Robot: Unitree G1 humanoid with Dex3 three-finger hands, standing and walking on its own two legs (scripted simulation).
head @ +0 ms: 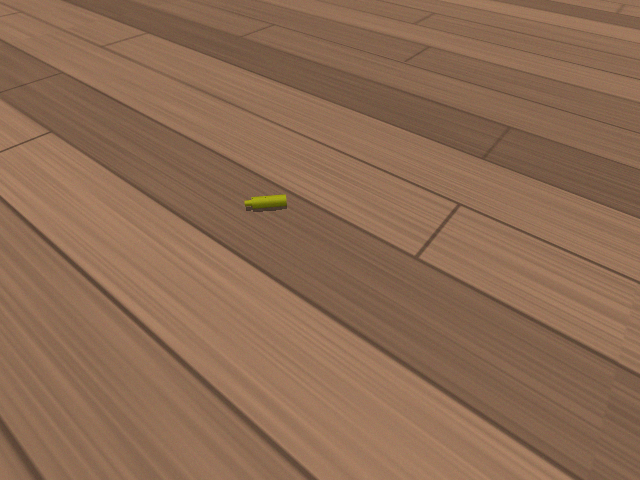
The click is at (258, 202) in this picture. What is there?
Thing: lying bottle
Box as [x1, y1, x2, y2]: [245, 194, 286, 208]
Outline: 285,194 252,197 251,200 245,200 245,206 251,205 253,208 286,205
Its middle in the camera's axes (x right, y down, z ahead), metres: -0.28 -0.20 +1.89
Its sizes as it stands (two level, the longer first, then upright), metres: 0.201 0.057 0.057
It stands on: the floor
